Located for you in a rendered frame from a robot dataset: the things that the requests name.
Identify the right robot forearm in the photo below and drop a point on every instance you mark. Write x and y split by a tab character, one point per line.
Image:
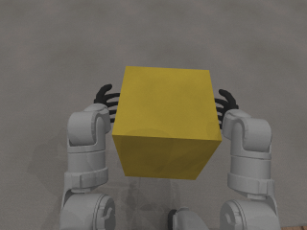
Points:
251	150

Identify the robot left upper arm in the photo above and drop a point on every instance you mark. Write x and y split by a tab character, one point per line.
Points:
88	212

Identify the robot right hand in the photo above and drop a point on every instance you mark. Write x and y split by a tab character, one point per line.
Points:
230	103

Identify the robot right upper arm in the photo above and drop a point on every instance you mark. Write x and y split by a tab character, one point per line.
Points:
237	214

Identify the left robot forearm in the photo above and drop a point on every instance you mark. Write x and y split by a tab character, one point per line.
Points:
86	143

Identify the right robot shin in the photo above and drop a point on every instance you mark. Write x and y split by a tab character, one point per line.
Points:
182	209

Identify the robot left hand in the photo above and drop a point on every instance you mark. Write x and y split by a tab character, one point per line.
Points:
101	98

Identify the carton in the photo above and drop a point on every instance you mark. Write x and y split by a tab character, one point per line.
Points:
166	123

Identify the right robot thigh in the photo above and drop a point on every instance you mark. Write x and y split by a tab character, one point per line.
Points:
188	220

